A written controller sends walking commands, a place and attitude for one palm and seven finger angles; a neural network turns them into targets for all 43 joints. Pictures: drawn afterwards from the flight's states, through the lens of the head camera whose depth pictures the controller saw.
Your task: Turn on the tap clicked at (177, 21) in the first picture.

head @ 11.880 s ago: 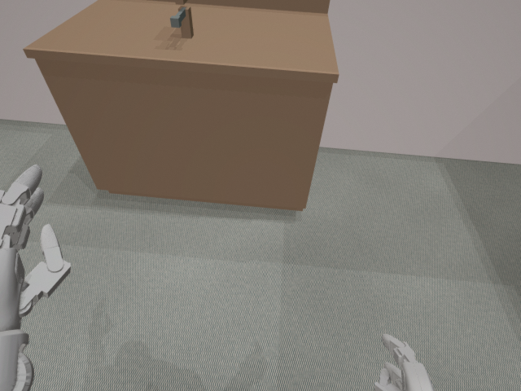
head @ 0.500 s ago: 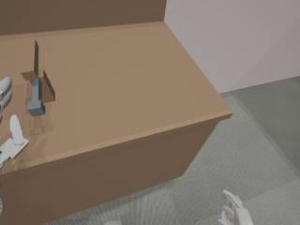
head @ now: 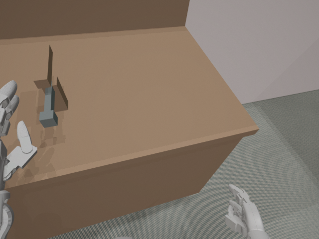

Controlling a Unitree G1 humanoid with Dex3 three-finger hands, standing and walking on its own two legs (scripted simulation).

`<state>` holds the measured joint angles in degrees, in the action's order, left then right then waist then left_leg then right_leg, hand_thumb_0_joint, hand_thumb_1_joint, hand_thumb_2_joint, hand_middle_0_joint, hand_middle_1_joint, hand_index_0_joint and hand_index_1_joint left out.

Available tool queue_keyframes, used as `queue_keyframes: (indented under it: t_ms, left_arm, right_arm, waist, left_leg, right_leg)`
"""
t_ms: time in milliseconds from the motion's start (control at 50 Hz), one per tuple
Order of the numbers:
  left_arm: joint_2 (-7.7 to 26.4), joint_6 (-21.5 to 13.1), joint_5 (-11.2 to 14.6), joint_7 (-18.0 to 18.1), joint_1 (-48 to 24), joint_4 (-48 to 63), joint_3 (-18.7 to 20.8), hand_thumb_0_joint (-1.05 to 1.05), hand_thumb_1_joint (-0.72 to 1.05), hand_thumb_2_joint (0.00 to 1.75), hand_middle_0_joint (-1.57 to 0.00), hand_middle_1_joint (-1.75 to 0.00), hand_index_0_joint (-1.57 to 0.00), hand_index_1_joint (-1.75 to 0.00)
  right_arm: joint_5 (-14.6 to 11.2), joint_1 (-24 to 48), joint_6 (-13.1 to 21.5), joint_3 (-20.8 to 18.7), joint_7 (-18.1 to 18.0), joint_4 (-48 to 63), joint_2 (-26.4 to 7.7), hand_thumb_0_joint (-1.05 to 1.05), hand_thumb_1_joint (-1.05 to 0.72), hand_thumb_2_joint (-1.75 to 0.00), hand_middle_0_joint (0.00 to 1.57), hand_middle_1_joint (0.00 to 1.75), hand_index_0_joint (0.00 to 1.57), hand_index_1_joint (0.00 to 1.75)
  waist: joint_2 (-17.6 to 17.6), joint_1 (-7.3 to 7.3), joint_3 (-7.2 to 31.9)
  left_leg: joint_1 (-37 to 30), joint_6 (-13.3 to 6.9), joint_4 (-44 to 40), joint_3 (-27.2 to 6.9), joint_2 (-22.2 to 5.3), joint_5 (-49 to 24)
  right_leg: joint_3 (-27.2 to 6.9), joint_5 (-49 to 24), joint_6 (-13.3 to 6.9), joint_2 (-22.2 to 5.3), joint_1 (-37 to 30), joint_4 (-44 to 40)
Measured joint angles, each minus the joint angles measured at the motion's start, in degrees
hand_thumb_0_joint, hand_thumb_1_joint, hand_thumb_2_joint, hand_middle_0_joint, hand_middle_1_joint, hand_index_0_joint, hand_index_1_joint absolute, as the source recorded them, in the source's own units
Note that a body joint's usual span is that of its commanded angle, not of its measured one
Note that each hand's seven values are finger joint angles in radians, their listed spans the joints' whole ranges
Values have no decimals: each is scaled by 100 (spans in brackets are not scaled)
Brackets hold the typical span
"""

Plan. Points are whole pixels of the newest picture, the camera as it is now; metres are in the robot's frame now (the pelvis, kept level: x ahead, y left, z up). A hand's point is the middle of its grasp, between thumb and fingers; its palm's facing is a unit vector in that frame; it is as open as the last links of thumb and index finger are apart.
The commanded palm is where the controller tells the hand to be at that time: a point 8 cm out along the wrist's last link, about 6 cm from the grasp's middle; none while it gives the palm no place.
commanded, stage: look again from close up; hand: left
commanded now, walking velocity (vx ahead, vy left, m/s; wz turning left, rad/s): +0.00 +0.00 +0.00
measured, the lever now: (48, 118) +0.32 +0.30 +0.10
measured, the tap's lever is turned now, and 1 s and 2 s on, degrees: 0 0 0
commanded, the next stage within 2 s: come to a stop and stand still in 0.30 s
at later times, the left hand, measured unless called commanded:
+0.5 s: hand (47, 149) +0.23 +0.24 +0.16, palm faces +0.39 -0.84 -0.39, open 7.4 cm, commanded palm +0.17 +0.27 +0.18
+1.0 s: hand (23, 158) +0.20 +0.26 +0.16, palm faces +0.45 -0.83 -0.34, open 7.4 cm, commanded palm +0.14 +0.28 +0.18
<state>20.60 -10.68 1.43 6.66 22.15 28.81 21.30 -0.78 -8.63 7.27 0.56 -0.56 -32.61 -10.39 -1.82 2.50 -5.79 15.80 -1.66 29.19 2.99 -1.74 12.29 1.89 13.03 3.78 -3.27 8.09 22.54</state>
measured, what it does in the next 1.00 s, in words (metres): stands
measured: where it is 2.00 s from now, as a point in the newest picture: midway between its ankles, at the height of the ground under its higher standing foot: outside the picture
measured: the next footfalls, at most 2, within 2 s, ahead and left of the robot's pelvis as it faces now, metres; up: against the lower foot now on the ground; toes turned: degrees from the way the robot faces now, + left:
none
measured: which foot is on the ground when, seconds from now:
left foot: down 0.00-1.00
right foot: down 0.00-1.00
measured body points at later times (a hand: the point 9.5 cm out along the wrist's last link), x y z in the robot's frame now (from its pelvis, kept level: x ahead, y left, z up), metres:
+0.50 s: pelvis +0.01 -0.01 +0.00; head +0.04 +0.00 +0.45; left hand +0.20 +0.28 +0.18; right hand +0.18 -0.24 -0.08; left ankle +0.04 +0.10 -0.74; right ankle -0.01 -0.17 -0.74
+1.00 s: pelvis -0.01 +0.00 +0.00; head +0.00 +0.03 +0.45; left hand +0.17 +0.30 +0.18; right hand +0.16 -0.22 -0.07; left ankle +0.04 +0.10 -0.74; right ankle -0.01 -0.17 -0.74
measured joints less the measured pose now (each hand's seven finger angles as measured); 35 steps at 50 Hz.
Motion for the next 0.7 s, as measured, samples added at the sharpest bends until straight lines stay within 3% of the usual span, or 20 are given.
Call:
queue_keyframes:
  t_ms: [360,560,580,620,660,700]
  left_arm:
    - [25,86,50,37,238,-15,-35,2,89,90,-21,-30,-21,-30]
    - [-26,163,75,43,268,-33,-85,2,89,90,-21,-30,-21,-30]
    - [149,174,-106,-100,4,-100,-11,2,89,90,-21,-30,-21,-30]
    - [579,-159,-186,-228,-719,-624,261,2,89,90,-21,-30,-21,-30]
    - [565,-225,-49,-137,-1008,-921,430,2,89,90,-21,-30,-21,-30]
    - [333,-167,32,-48,-876,-813,404,2,89,90,-20,-30,-21,-30]
  right_arm:
    - [-39,-236,-139,-71,-79,-129,-52,1,-91,-90,20,29,20,30]
    - [-49,-199,-167,-86,-116,-107,-81,1,-91,-90,20,29,20,30]
    - [45,-260,-101,-138,-134,-82,-78,1,-91,-90,20,29,20,30]
    - [106,-248,7,-135,-134,-223,-43,1,-91,-90,20,29,20,30]
    - [64,-194,52,-114,-30,-200,-66,1,-91,-90,20,29,20,30]
    - [46,-177,117,-130,76,-78,-112,1,-91,-90,20,29,20,30]
  waist:
    - [120,-141,37]
    - [148,-129,61]
    - [160,-17,51]
    - [38,148,47]
    - [-7,143,19]
    - [28,29,19]
  left_leg:
    - [-59,92,-37,-54,-58,21]
    - [-88,112,-42,-54,-65,33]
    - [-18,121,22,-76,-100,43]
    - [69,151,16,-72,-101,2]
    - [38,137,-43,4,-80,-49]
    - [31,87,-24,54,-45,-47]
  right_leg:
    - [46,82,-73,63,-34,40]
    - [43,123,-92,69,-38,87]
    - [61,111,-98,104,-11,77]
    - [53,105,-131,104,126,161]
    - [-22,96,-125,75,183,225]
    - [-70,110,-92,34,209,290]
